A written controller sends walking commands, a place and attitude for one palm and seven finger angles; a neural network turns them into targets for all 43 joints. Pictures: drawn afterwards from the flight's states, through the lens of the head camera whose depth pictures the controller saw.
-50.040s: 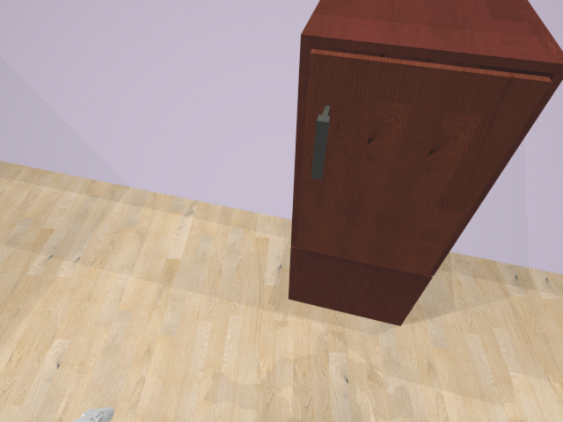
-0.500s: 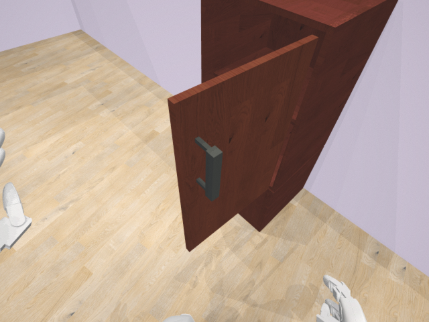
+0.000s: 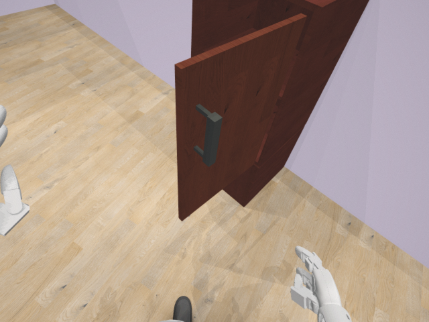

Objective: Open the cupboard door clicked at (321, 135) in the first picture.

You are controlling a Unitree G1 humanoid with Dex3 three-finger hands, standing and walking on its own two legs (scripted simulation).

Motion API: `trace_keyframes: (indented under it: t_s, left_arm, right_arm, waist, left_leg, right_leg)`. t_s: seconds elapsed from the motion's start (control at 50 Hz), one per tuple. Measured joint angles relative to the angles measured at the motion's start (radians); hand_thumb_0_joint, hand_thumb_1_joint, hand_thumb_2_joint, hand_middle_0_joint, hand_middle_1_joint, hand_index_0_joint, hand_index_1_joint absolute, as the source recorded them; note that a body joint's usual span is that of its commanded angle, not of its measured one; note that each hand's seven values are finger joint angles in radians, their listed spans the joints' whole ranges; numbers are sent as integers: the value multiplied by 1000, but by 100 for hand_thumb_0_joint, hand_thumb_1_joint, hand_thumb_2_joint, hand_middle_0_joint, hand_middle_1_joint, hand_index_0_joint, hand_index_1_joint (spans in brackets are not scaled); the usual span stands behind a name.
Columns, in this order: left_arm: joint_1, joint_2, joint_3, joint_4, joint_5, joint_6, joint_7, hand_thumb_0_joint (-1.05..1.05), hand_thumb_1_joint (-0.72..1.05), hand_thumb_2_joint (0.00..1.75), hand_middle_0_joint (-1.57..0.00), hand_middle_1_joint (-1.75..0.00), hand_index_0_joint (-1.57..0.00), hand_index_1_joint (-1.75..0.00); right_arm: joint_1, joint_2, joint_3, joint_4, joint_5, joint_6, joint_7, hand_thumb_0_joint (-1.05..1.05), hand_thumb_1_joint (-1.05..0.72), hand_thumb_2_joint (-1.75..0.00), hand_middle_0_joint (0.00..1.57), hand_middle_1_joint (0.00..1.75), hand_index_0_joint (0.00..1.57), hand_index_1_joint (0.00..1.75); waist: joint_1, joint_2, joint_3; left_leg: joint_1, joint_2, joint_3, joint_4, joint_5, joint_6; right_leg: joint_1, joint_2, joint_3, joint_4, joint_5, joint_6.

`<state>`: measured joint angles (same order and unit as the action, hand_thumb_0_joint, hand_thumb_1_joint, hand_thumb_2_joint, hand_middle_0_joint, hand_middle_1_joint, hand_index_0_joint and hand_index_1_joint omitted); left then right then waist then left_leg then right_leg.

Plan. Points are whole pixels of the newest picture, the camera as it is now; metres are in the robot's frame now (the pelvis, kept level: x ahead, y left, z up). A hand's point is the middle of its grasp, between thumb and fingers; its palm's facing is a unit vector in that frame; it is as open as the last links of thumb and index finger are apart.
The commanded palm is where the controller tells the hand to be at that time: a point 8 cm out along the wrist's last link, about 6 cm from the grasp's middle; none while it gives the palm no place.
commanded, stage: stop stepping back and stand still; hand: left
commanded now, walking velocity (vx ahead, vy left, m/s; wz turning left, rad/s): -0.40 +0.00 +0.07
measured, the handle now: (205, 136) +0.48 +0.07 +0.05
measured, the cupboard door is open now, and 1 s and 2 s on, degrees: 87 87 87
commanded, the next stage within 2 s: let the arm hang, fingers relaxed in 0.76 s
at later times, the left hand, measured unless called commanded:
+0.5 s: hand out of the picture +0.11 +0.26 +0.18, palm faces +0.42 -0.79 -0.45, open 7.4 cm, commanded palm +0.07 +0.30 +0.18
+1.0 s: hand out of the picture +0.10 +0.27 -0.02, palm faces +0.18 -0.88 -0.43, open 7.4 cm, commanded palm none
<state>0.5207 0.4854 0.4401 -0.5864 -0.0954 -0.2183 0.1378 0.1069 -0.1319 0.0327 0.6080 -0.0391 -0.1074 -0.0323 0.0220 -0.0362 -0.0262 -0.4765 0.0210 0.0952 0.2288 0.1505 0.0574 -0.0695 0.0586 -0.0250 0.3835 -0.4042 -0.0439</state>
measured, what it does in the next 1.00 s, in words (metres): steps on the spot: right foot, then left foot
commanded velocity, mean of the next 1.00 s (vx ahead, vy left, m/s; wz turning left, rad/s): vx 0.10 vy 0.00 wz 0.00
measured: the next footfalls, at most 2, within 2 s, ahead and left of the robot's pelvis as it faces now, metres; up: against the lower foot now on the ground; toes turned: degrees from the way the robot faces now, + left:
right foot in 0.02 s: -0.08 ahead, -0.10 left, +0.00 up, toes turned +0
left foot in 0.16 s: +0.11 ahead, +0.08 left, +0.00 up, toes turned -1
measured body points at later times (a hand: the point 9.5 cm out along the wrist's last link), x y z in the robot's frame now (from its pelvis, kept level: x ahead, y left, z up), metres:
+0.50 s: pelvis -0.07 +0.00 +0.00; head -0.10 +0.02 +0.45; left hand +0.08 +0.30 +0.20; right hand +0.04 -0.25 -0.09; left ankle -0.03 +0.11 -0.72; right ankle -0.12 -0.10 -0.73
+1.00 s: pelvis -0.09 +0.02 -0.01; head -0.09 -0.01 +0.44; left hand +0.09 +0.32 +0.00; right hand +0.08 -0.22 -0.12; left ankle -0.04 +0.12 -0.73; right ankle -0.12 -0.10 -0.73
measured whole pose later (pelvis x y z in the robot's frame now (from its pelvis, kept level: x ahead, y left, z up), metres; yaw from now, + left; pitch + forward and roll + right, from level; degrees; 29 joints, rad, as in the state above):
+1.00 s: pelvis -0.09 +0.02 -0.01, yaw +2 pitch +1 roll -1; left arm 0.27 0.32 0.13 0.30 0.03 -0.02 0.02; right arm 0.13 -0.27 -0.01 0.84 -0.02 -0.06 0.01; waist 0.01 0.08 -0.04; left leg -0.39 -0.02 0.00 0.61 -0.23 0.03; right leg -0.24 0.00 -0.04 0.60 -0.37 -0.01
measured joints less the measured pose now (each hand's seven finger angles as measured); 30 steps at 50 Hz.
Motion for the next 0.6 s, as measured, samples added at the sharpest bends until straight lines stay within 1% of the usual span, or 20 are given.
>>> trace_keyframes:
  t_s: [0.02,0.04,0.06,0.08,0.1,0.12,0.16,0.18,0.2,0.24,0.3,0.34,0.36,0.38,0.42,0.46,0.5,0.54,0.56,0.6]
  left_arm:
    - [4,15,14,-6,-4,-9,-4,2,89,90,-21,-30,-21,-30]
    - [0,8,4,-3,-4,-18,-11,2,89,90,-21,-30,-21,-30]
    - [0,4,-9,-2,-4,-20,-17,2,89,90,-21,-30,-21,-30]
    - [9,4,-18,-7,-1,-19,-22,2,89,90,-21,-30,-21,-30]
    - [28,5,-19,-15,3,-17,-26,2,89,90,-21,-31,-21,-30]
    - [50,4,-14,-22,7,-12,-27,2,89,90,-21,-31,-21,-30]
    - [78,-4,-5,-22,13,2,-24,1,89,90,-21,-31,-22,-30]
    - [62,-5,-4,-5,15,10,-22,1,89,90,-21,-31,-22,-30]
    - [33,-8,-5,23,17,15,-18,1,89,90,-21,-31,-22,-30]
    - [-10,-21,2,80,18,27,-7,1,89,90,-21,-31,-22,-30]
    - [-17,-37,14,104,23,48,5,2,89,90,-21,-31,-21,-30]
    - [15,-45,5,84,28,47,2,2,89,90,-21,-30,-21,-30]
    - [41,-44,-2,67,30,43,-2,2,89,90,-21,-30,-21,-30]
    - [73,-38,-6,46,30,38,-6,2,89,90,-21,-30,-21,-30]
    - [133,-29,-9,13,31,26,-11,2,89,90,-21,-30,-21,-30]
    - [141,-38,-20,26,42,12,-8,2,89,90,-21,-31,-21,-30]
    - [95,-57,-32,70,54,7,0,1,89,90,-21,-31,-22,-30]
    - [27,-84,-42,123,62,7,10,1,89,90,-21,-31,-22,-30]
    - [-9,-98,-43,150,63,11,14,1,89,90,-21,-31,-22,-30]
    - [-41,-119,-33,187,60,17,18,1,89,90,-21,-31,-21,-30]
  right_arm:
    - [-16,-4,4,-6,3,8,2,1,-90,-90,20,30,20,30]
    - [-26,-18,4,4,5,15,0,1,-90,-90,20,30,20,30]
    - [-20,-28,1,16,11,22,-2,1,-90,-90,20,30,20,30]
    - [-3,-34,-2,29,19,26,-4,1,-90,-90,20,30,20,30]
    - [21,-37,-2,37,25,32,-8,1,-90,-90,20,30,20,30]
    - [48,-42,0,40,30,39,-14,1,-90,-90,20,30,20,30]
    - [103,-66,1,33,39,42,-30,1,-90,-90,20,30,20,30]
    - [118,-72,-7,40,44,35,-40,1,-90,-90,20,30,20,30]
    - [124,-76,-15,51,48,29,-49,2,-90,-90,20,30,20,30]
    - [128,-78,-21,65,44,12,-57,2,-90,-90,20,30,20,30]
    - [140,-72,-24,53,32,-13,-54,2,-90,-90,20,30,20,30]
    - [154,-73,-26,33,31,-20,-45,2,-90,-90,20,30,20,30]
    - [161,-74,-28,26,32,-20,-40,2,-90,-90,20,30,20,30]
    - [167,-74,-29,24,31,-17,-35,2,-90,-90,20,30,20,30]
    - [180,-75,-33,38,30,-7,-31,2,-90,-90,20,30,20,30]
    - [198,-81,-38,63,31,0,-35,2,-90,-90,20,30,20,30]
    - [215,-92,-43,84,33,-3,-47,2,-90,-90,20,30,20,30]
    - [222,-110,-48,94,35,-12,-58,2,-90,-90,20,30,20,30]
    - [212,-111,-51,104,36,-12,-62,2,-90,-90,20,30,20,30]
    - [186,-105,-47,112,37,-12,-64,2,-90,-90,20,30,20,30]
  waist:
    - [7,-13,12]
    - [7,13,27]
    - [4,27,34]
    - [6,24,29]
    - [7,13,18]
    - [5,2,3]
    - [-7,9,-27]
    - [-21,5,-29]
    - [-25,-5,-19]
    - [-32,-17,-5]
    - [-56,-12,8]
    - [-78,11,16]
    - [-84,20,17]
    - [-82,23,14]
    - [-55,18,-2]
    - [-31,20,-29]
    - [-18,26,-46]
    - [-20,48,-51]
    - [-21,45,-39]
    - [-13,31,-21]
  left_leg:
    - [-34,-2,17,56,-24,-11]
    - [-61,11,-1,133,-104,-26]
    - [-84,9,-27,219,-210,-45]
    - [-97,-3,-45,318,-297,-59]
    - [-93,-15,-54,400,-349,-66]
    - [-69,-24,-56,437,-366,-67]
    - [23,-23,-68,375,-294,-51]
    - [36,-37,-73,357,-297,-24]
    - [43,-51,-70,352,-298,-4]
    - [61,-64,-60,312,-277,11]
    - [91,-65,-68,204,-210,-8]
    - [91,-62,-88,172,-217,-27]
    - [80,-59,-94,184,-256,-38]
    - [60,-58,-97,229,-313,-52]
    - [25,-53,-101,398,-378,-68]
    - [31,-38,-97,501,-431,-67]
    - [89,-17,-86,460,-454,-55]
    - [158,3,-91,359,-439,-37]
    - [163,-7,-90,354,-407,-32]
    - [177,-22,-72,354,-397,-28]
  right_leg:
    - [0,-14,12,-37,44,-8]
    - [-6,1,10,-18,51,-1]
    - [-7,8,8,4,43,9]
    - [-7,4,13,25,31,19]
    - [-8,-4,22,45,18,25]
    - [-8,-11,30,62,5,30]
    - [-13,-9,34,105,-22,38]
    - [-20,-18,27,133,-38,43]
    - [-24,-31,28,152,-36,48]
    - [-47,-36,49,189,-60,45]
    - [-70,-14,44,166,-88,27]
    - [-60,-3,29,106,-17,12]
    - [-55,-2,17,81,20,7]
    - [-56,-3,10,66,57,1]
    - [-66,-6,19,65,109,-8]
    - [-71,-6,28,74,99,0]
    - [-76,-12,21,94,79,10]
    - [-88,-14,-5,134,54,21]
    - [-88,-27,-12,155,42,26]
    - [-85,-46,3,171,37,39]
